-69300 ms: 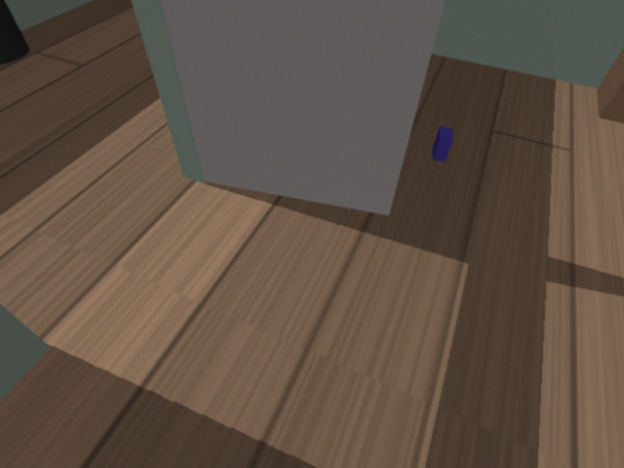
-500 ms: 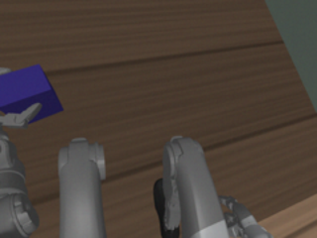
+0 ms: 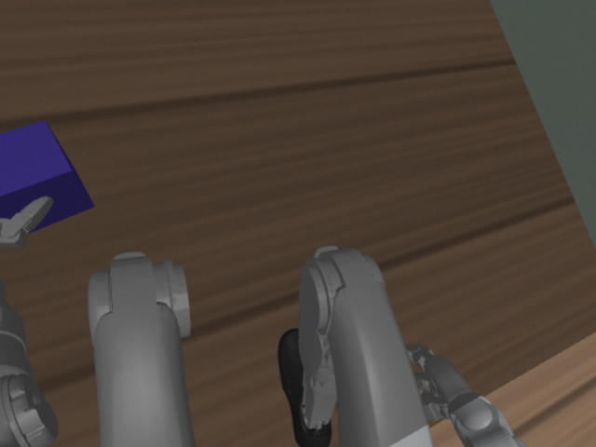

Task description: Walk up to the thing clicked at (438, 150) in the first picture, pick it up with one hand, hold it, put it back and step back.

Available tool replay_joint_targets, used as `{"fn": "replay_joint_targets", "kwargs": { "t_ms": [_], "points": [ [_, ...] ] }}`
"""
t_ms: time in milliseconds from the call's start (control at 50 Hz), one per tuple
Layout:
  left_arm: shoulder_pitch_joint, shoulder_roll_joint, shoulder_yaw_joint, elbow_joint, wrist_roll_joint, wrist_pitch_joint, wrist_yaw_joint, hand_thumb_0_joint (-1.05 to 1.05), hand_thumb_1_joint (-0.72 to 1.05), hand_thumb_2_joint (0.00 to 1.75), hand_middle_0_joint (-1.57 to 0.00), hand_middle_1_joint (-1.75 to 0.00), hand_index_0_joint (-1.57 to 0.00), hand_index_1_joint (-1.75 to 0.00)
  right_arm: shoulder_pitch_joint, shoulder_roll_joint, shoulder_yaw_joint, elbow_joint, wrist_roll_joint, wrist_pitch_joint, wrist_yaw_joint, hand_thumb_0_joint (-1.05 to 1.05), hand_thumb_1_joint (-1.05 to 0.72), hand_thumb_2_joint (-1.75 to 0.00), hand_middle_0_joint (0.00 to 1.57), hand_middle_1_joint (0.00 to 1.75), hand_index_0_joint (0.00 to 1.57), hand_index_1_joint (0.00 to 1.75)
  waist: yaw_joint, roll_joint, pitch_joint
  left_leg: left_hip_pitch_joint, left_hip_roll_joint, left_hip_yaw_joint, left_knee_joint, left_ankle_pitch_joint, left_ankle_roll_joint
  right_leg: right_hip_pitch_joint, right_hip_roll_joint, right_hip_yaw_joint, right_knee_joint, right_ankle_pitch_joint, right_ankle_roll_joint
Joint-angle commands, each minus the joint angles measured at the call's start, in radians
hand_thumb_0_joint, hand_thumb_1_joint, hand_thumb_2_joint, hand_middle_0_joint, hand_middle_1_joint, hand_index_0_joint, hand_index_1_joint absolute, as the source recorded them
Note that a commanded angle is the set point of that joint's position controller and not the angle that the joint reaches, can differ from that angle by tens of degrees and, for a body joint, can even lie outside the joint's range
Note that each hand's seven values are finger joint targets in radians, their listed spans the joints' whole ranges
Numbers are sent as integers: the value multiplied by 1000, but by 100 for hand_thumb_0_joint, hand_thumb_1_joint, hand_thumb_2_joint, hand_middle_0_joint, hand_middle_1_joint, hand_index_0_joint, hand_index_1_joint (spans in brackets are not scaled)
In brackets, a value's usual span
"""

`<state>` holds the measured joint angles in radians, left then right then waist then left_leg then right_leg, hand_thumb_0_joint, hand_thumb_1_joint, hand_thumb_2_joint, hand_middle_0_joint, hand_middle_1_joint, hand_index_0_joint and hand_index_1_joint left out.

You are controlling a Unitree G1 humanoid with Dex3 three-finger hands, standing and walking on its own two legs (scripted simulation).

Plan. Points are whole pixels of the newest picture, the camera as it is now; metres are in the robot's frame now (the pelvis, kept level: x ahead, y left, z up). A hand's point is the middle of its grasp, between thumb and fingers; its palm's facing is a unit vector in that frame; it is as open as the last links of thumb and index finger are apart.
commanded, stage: lower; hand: left
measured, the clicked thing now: (29, 184) +0.41 +0.30 -0.12
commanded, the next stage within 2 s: loosen in 1.64 s
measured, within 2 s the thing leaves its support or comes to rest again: rests again in 1.52 s
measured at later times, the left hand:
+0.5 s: hand (12, 200) +0.40 +0.33 -0.15, palm faces +0.48 -0.88 -0.02, open 10.4 cm
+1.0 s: hand (23, 202) +0.40 +0.33 -0.18, palm faces +0.48 -0.88 -0.02, open 10.4 cm
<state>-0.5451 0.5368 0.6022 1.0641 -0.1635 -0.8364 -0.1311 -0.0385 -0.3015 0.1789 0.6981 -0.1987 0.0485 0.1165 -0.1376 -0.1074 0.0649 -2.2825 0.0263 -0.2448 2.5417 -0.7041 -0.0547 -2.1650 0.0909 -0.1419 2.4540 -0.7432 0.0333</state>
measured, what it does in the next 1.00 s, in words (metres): stands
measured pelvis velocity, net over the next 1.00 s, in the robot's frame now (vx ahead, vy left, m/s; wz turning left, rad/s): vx -0.02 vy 0.01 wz -0.08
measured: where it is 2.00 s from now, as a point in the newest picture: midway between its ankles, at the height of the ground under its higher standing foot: (234, 421)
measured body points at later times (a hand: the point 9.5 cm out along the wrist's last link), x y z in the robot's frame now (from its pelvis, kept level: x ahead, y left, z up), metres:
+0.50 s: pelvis -0.01 +0.01 -0.01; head +0.22 +0.15 +0.35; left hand +0.37 +0.37 -0.15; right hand +0.16 -0.25 -0.08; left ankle +0.07 +0.14 -0.27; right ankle +0.09 -0.11 -0.27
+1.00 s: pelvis -0.02 +0.01 -0.02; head +0.21 +0.17 +0.33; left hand +0.37 +0.37 -0.17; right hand +0.14 -0.25 -0.07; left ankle +0.07 +0.14 -0.27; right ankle +0.09 -0.11 -0.27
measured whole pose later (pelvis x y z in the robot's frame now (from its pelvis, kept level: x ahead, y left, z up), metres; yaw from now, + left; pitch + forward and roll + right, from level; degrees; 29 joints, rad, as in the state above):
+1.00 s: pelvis -0.02 +0.01 -0.02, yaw -5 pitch +14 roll -15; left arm -0.56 0.76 0.63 1.33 -0.13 -1.02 0.00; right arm -0.14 -0.35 0.42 0.61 -0.32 0.04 0.15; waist -0.21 -0.24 0.25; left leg -2.24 0.02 -0.36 2.66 -0.70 -0.04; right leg -2.08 0.13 -0.23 2.47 -0.69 0.06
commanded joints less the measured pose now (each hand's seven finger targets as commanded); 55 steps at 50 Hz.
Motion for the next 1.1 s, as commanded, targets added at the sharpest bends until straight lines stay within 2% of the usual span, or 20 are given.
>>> {"fn": "replay_joint_targets", "kwargs": {
  "t_ms": [0,20,40,60,100,260,380,420,460,500,540,560,660,700,840,860,960,1000,1020,1080],
  "points": [
    [-197,235,18,-195,-11,-86,2,0,12,115,-126,-136,-128,-134,101,-267,-72,-35,-2,-3,-19,0,-91,-91,20,30,20,30,8,334,-644,440,28,109,-267,156,48,291,15,-62,-245,235,-62],
    [-192,230,15,-178,-9,-88,4,0,12,115,-127,-137,-130,-135,99,-272,-66,-35,-3,-2,-18,0,-91,-90,20,30,20,30,-5,348,-616,441,28,100,-276,148,43,274,14,-74,-235,227,-64],
    [-170,230,28,-149,-13,-86,11,0,11,115,-127,-137,-130,-136,99,-275,-61,-38,-5,-1,-16,0,-91,-90,20,30,20,30,0,337,-609,438,28,97,-270,157,42,279,16,-78,-233,233,-64],
    [-160,213,14,-108,-15,-86,14,0,10,115,-126,-136,-129,-135,82,-277,-54,-43,-5,-3,-15,0,-91,-90,20,30,20,30,-10,321,-579,419,28,93,-265,139,44,267,17,-81,-232,221,-63],
    [-162,213,20,-97,-22,-98,22,0,9,115,-127,-136,-130,-135,89,-283,-41,-45,-12,-3,-12,0,-91,-90,20,30,20,30,-24,292,-585,421,30,84,-245,172,45,294,20,-90,-227,251,-59],
    [-221,327,39,-70,4,-174,46,0,14,116,-129,-137,-132,-135,19,-303,5,-83,-45,-9,-9,0,-91,-90,20,30,20,30,-40,329,-565,420,38,72,-221,129,44,314,28,-99,-219,224,-56],
    [-202,365,55,-20,16,-202,71,0,16,119,-131,-139,-134,-138,-2,-329,38,-79,-68,-7,-4,0,-91,-91,20,30,20,30,-49,408,-520,471,46,49,-240,139,27,291,29,-128,-194,225,-61],
    [-194,346,41,5,20,-206,75,0,16,120,-131,-140,-134,-138,-16,-337,48,-97,-74,-8,-3,0,-91,-91,20,30,20,30,-66,389,-503,467,49,43,-237,133,27,294,28,-136,-195,226,-57],
    [-191,370,44,9,23,-209,77,0,16,119,-130,-138,-132,-137,-12,-339,56,-85,-81,-4,-1,0,-91,-91,20,30,20,30,-63,400,-494,459,48,45,-228,138,27,302,31,-135,-196,236,-58],
    [-173,344,31,25,15,-211,79,0,16,118,-130,-138,-133,-136,-6,-348,61,-77,-85,-5,2,0,-91,-91,20,30,20,30,-76,389,-493,469,48,37,-218,167,27,311,32,-141,-191,264,-56],
    [-170,361,43,26,8,-219,83,0,15,116,-128,-136,-131,-135,-1,-348,72,-80,-89,-7,3,0,-91,-91,20,30,20,30,-78,377,-523,474,48,35,-198,202,31,357,36,-139,-196,301,-50],
    [-163,342,27,46,6,-219,83,0,17,115,-127,-134,-130,-133,-9,-351,74,-80,-90,-7,3,0,-91,-90,20,30,20,30,-84,364,-505,472,49,30,-197,206,32,345,37,-142,-194,304,-50],
    [-207,383,30,65,15,-238,103,0,17,116,-129,-136,-132,-134,-22,-364,95,-84,-100,-4,3,0,-91,-90,20,30,20,30,-108,364,-458,440,52,15,-200,163,31,352,41,-159,-195,277,-49],
    [-203,405,39,63,19,-250,105,0,17,117,-129,-136,-132,-135,-54,-364,102,-104,-103,-7,3,0,-91,-90,20,30,20,30,-97,357,-442,437,55,14,-199,139,32,332,44,-159,-195,256,-50],
    [-194,434,54,108,28,-266,124,0,20,118,-131,-137,-134,-135,-69,-382,122,-108,-118,-4,4,0,-91,-90,20,30,20,30,-111,381,-419,443,59,3,-205,115,28,330,46,-177,-187,241,-49],
    [-214,460,53,94,33,-270,126,0,20,118,-132,-137,-135,-136,-70,-383,126,-109,-120,-4,4,0,-91,-90,20,30,20,30,-111,394,-409,427,58,6,-204,92,29,333,47,-176,-189,228,-50],
    [-199,422,30,118,36,-272,129,0,20,120,-134,-140,-137,-138,-84,-395,129,-116,-125,-7,5,0,-91,-90,20,30,20,30,-128,397,-381,453,63,-8,-214,107,23,313,48,-192,-179,243,-49],
    [-202,446,41,116,35,-277,133,0,19,119,-133,-138,-136,-137,-82,-398,133,-118,-124,-9,6,0,-91,-90,20,30,20,30,-124,394,-383,444,61,-10,-211,105,25,320,49,-195,-178,242,-49],
    [-198,420,18,134,34,-277,133,0,19,118,-132,-137,-135,-136,-91,-392,137,-121,-125,-11,9,0,-90,-90,20,30,20,30,-130,382,-367,435,62,-11,-209,95,28,314,50,-197,-183,236,-47],
    [-187,422,28,144,27,-285,140,0,21,118,-131,-136,-134,-134,-89,-397,143,-123,-126,-14,11,0,-90,-90,20,30,20,30,-127,372,-382,444,62,-18,-205,112,27,330,53,-200,-180,252,-45]
  ]
}}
